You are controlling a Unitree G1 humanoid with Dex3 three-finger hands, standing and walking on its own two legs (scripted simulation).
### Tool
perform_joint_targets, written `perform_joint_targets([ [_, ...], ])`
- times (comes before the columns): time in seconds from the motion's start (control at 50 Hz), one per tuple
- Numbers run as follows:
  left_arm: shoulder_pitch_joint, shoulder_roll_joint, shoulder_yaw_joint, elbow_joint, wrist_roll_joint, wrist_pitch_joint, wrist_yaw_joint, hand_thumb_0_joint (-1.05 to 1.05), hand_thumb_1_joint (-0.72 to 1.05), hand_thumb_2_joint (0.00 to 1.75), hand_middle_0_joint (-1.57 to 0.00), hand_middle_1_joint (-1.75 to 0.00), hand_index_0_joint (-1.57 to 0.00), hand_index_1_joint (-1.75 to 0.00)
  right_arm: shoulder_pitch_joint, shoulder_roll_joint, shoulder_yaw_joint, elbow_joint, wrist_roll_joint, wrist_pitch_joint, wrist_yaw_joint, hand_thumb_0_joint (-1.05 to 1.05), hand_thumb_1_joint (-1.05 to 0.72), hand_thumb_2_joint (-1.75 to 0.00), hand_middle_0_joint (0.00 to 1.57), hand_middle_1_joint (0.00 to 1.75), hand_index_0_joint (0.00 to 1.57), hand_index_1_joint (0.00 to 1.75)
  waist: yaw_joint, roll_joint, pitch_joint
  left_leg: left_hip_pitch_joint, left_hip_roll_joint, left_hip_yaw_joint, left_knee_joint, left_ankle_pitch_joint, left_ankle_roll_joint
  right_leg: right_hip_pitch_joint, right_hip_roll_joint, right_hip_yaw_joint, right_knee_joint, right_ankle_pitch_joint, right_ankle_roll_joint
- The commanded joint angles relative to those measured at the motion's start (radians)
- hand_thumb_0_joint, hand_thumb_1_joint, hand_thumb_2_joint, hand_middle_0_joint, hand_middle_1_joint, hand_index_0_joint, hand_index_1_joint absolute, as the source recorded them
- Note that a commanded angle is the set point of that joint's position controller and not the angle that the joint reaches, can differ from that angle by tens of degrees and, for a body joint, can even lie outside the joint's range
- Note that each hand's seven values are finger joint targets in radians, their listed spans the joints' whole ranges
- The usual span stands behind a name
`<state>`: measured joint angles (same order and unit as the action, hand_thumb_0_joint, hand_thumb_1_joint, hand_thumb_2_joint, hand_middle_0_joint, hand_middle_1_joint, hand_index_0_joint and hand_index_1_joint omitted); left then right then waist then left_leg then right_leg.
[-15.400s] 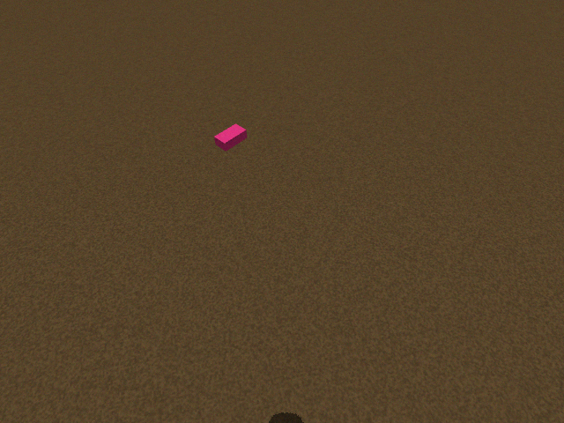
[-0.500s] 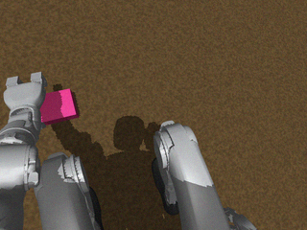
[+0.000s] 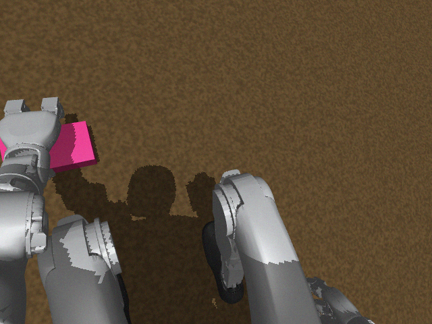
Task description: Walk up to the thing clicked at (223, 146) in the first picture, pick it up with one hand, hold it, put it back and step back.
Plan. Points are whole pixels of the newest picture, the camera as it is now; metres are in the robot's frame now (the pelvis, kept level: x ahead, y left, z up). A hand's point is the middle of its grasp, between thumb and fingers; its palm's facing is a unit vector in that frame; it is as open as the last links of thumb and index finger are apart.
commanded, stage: rest palm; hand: left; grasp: from above
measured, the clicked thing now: (51, 150) +0.48 +0.21 -0.29
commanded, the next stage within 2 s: close in 0.46 s
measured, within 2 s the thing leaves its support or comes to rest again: neither
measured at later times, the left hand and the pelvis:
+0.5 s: hand (48, 153) +0.46 +0.21 -0.26, palm faces -0.48 -0.09 -0.87, open 13.3 cm; pelvis +0.01 +0.00 -0.02, yaw -3 degrees
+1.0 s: hand (46, 153) +0.46 +0.22 -0.26, palm faces -0.46 -0.06 -0.88, open 12.2 cm; pelvis +0.00 +0.01 -0.02, yaw -5 degrees
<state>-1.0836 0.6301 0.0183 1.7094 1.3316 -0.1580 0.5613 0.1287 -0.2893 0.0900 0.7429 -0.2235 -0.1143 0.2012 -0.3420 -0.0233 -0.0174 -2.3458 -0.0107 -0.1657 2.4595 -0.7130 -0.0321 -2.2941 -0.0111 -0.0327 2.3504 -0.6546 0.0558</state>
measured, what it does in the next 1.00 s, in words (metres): stands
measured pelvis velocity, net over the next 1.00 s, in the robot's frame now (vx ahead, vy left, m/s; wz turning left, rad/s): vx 0.00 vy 0.01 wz -0.08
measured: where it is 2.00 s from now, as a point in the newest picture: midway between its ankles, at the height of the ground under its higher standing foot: (175, 299)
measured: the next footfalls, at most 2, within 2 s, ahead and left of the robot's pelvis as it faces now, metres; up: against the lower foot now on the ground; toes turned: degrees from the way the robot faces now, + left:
none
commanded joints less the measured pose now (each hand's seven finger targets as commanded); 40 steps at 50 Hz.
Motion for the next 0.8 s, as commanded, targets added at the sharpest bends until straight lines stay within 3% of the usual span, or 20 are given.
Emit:
perform_joint_targets([
  [0.0,-0.322,0.187,0.029,-0.099,-0.003,-0.009,0.066,0.00,-0.52,1.03,-0.07,-1.02,-0.06,-1.02,0.220,-0.259,-0.060,0.002,-0.023,-0.022,0.008,0.00,-0.90,-0.90,0.20,0.30,0.20,0.30,-0.047,0.332,-0.599,0.463,-0.009,0.118,-0.235,0.152,0.052,0.329,0.037,-0.150,-0.184,0.188,-0.085],
  [0.02,-0.326,0.190,0.028,-0.099,-0.006,-0.016,0.071,0.00,-0.51,1.02,-0.07,-1.02,-0.06,-1.03,0.216,-0.263,-0.057,0.000,-0.030,-0.028,0.013,0.00,-0.90,-0.90,0.20,0.30,0.20,0.30,-0.050,0.324,-0.604,0.452,-0.009,0.117,-0.230,0.139,0.054,0.334,0.039,-0.152,-0.193,0.176,-0.082],
  [0.04,-0.323,0.227,0.054,-0.097,0.007,-0.020,0.079,0.00,-0.51,1.02,-0.07,-1.02,-0.07,-1.02,0.225,-0.274,-0.055,0.005,-0.037,-0.031,0.019,0.00,-0.90,-0.90,0.20,0.30,0.20,0.30,-0.059,0.329,-0.599,0.459,-0.010,0.116,-0.223,0.146,0.052,0.339,0.038,-0.157,-0.183,0.183,-0.080],
  [0.06,-0.320,0.196,0.032,-0.096,0.001,-0.025,0.076,0.00,-0.50,1.03,-0.07,-1.03,-0.07,-1.03,0.218,-0.272,-0.051,0.001,-0.038,-0.040,0.024,0.00,-0.90,-0.90,0.20,0.30,0.20,0.30,-0.061,0.330,-0.588,0.449,-0.011,0.117,-0.210,0.137,0.052,0.334,0.038,-0.154,-0.177,0.178,-0.080],
  [0.08,-0.338,0.257,0.070,-0.132,-0.006,-0.035,0.087,0.00,-0.51,1.08,-0.08,-1.03,-0.07,-1.04,0.222,-0.279,-0.050,0.009,-0.039,-0.044,0.025,0.00,-0.90,-0.90,0.20,0.30,0.20,0.30,-0.050,0.347,-0.625,0.462,-0.007,0.111,-0.209,0.143,0.051,0.349,0.039,-0.157,-0.180,0.183,-0.080],
  [0.16,-0.273,0.242,0.075,-0.115,-0.005,-0.050,0.111,0.00,-0.50,1.07,-0.08,-1.04,-0.07,-1.05,0.234,-0.279,-0.031,0.020,-0.057,-0.063,0.053,0.00,-0.90,-0.90,0.20,0.30,0.20,0.30,-0.057,0.369,-0.623,0.484,-0.003,0.106,-0.188,0.198,0.042,0.372,0.043,-0.174,-0.156,0.239,-0.078],
  [0.24,-0.256,0.269,0.083,-0.128,-0.010,-0.059,0.129,0.00,-0.46,1.12,-0.11,-1.07,-0.10,-1.08,0.248,-0.298,-0.029,0.031,-0.062,-0.072,0.073,0.00,-0.90,-0.90,0.20,0.30,0.20,0.30,-0.058,0.379,-0.655,0.485,0.002,0.097,-0.171,0.239,0.043,0.415,0.051,-0.178,-0.150,0.289,-0.075],
  [0.26,-0.245,0.251,0.066,-0.126,-0.013,-0.058,0.129,0.00,-0.46,1.09,-0.10,-1.08,-0.10,-1.08,0.249,-0.297,-0.029,0.033,-0.064,-0.072,0.080,0.00,-0.90,-0.90,0.20,0.30,0.20,0.30,-0.061,0.392,-0.655,0.481,0.005,0.097,-0.175,0.245,0.043,0.431,0.055,-0.176,-0.149,0.296,-0.075],
  [0.28,-0.219,0.263,0.083,-0.081,-0.012,-0.054,0.134,0.00,-0.44,1.08,-0.11,-1.07,-0.11,-1.07,0.253,-0.287,-0.014,0.041,-0.069,-0.076,0.087,0.00,-0.90,-0.90,0.20,0.30,0.20,0.30,-0.066,0.356,-0.624,0.466,0.004,0.098,-0.160,0.250,0.045,0.424,0.053,-0.183,-0.149,0.304,-0.070],
  [0.3,-0.231,0.267,0.070,-0.075,-0.005,-0.055,0.137,0.00,-0.43,1.08,-0.11,-1.08,-0.11,-1.08,0.247,-0.304,-0.018,0.043,-0.072,-0.081,0.092,0.00,-0.90,-0.90,0.20,0.30,0.20,0.30,-0.072,0.353,-0.598,0.436,0.005,0.096,-0.156,0.231,0.047,0.414,0.058,-0.182,-0.146,0.289,-0.070],
  [0.38,-0.204,0.299,0.113,-0.069,-0.017,-0.051,0.157,0.00,-0.45,1.08,-0.10,-1.08,-0.10,-1.08,0.265,-0.310,-0.014,0.050,-0.074,-0.088,0.107,0.00,-0.90,-0.90,0.20,0.30,0.20,0.30,-0.066,0.353,-0.625,0.465,0.010,0.085,-0.151,0.280,0.044,0.456,0.061,-0.188,-0.141,0.335,-0.068],
  [0.4,-0.190,0.287,0.096,-0.032,-0.006,-0.048,0.157,0.00,-0.44,1.07,-0.11,-1.08,-0.11,-1.08,0.250,-0.306,-0.003,0.050,-0.074,-0.092,0.113,0.00,-0.90,-0.90,0.20,0.30,0.20,0.30,-0.071,0.338,-0.578,0.437,0.010,0.087,-0.138,0.267,0.047,0.436,0.062,-0.188,-0.138,0.326,-0.068],
  [0.44,-0.218,0.304,0.098,-0.034,-0.007,-0.051,0.159,0.00,-0.42,1.06,-0.11,-1.10,-0.12,-1.09,0.248,-0.312,0.003,0.045,-0.078,-0.095,0.121,0.00,-0.90,-0.90,0.20,0.30,0.20,0.30,-0.083,0.329,-0.573,0.416,0.010,0.085,-0.139,0.249,0.051,0.453,0.065,-0.187,-0.142,0.316,-0.064],
  [0.48,-0.235,0.334,0.119,-0.055,-0.015,-0.052,0.165,0.00,-0.43,1.06,-0.10,-1.09,-0.11,-1.08,0.238,-0.316,-0.002,0.050,-0.073,-0.100,0.121,0.00,-0.90,-0.90,0.20,0.30,0.20,0.30,-0.066,0.359,-0.579,0.431,0.011,0.078,-0.146,0.230,0.048,0.432,0.064,-0.191,-0.144,0.288,-0.069],
  [0.52,-0.235,0.313,0.105,-0.027,-0.012,-0.053,0.166,0.00,-0.43,1.03,-0.11,-1.07,-0.11,-1.06,0.235,-0.320,0.008,0.044,-0.081,-0.106,0.126,0.00,-0.90,-0.90,0.20,0.30,0.20,0.30,-0.093,0.344,-0.551,0.432,0.009,0.075,-0.139,0.215,0.049,0.424,0.065,-0.197,-0.142,0.281,-0.066],
  [0.62,-0.259,0.329,0.088,-0.033,0.003,-0.062,0.179,0.00,-0.16,1.07,-0.30,-1.09,-0.31,-1.07,0.203,-0.332,0.005,0.050,-0.082,-0.115,0.129,0.00,-0.89,-0.90,0.20,0.30,0.20,0.30,-0.093,0.368,-0.529,0.424,0.010,0.068,-0.153,0.162,0.045,0.400,0.066,-0.205,-0.149,0.222,-0.072],
  [0.72,-0.269,0.291,0.051,-0.012,0.002,-0.053,0.188,0.00,-0.17,0.91,-0.25,-1.04,-0.28,-1.01,0.176,-0.337,0.011,0.051,-0.082,-0.129,0.132,0.00,-0.89,-0.90,0.20,0.30,0.20,0.30,-0.108,0.376,-0.507,0.445,0.014,0.055,-0.152,0.162,0.038,0.373,0.069,-0.217,-0.137,0.227,-0.072],
  [0.76,-0.253,0.271,0.025,0.011,0.001,-0.050,0.187,0.00,-0.13,0.94,-0.30,-1.04,-0.33,-1.01,0.176,-0.343,0.019,0.037,-0.086,-0.139,0.139,0.00,-0.90,-0.90,0.20,0.30,0.20,0.30,-0.124,0.330,-0.465,0.409,0.012,0.058,-0.139,0.153,0.045,0.383,0.071,-0.214,-0.153,0.226,-0.065],
  [0.78,-0.272,0.289,0.032,-0.010,0.003,-0.049,0.193,0.00,-0.11,0.97,-0.32,-1.04,-0.34,-1.02,0.190,-0.355,0.016,0.042,-0.088,-0.137,0.138,0.00,-0.90,-0.90,0.20,0.30,0.20,0.30,-0.124,0.328,-0.495,0.414,0.013,0.055,-0.146,0.169,0.047,0.401,0.077,-0.215,-0.162,0.239,-0.067],
])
